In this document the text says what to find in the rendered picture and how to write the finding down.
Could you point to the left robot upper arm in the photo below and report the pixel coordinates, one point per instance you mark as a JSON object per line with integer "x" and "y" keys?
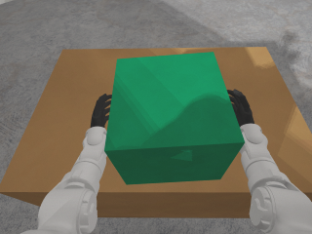
{"x": 68, "y": 211}

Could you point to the robot right hand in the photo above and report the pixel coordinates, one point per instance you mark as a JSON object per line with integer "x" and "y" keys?
{"x": 241, "y": 108}

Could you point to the right robot forearm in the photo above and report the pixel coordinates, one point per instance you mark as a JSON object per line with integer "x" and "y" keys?
{"x": 258, "y": 164}

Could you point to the pedestal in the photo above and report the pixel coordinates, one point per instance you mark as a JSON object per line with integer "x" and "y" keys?
{"x": 53, "y": 138}

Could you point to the left robot forearm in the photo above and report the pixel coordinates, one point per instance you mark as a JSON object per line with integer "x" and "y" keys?
{"x": 89, "y": 167}

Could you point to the robot left hand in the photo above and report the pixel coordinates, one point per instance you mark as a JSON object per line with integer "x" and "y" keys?
{"x": 98, "y": 117}

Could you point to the carton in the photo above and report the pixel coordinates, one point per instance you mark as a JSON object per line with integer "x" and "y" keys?
{"x": 171, "y": 120}

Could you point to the right robot upper arm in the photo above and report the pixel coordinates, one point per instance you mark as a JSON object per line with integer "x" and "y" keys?
{"x": 276, "y": 210}

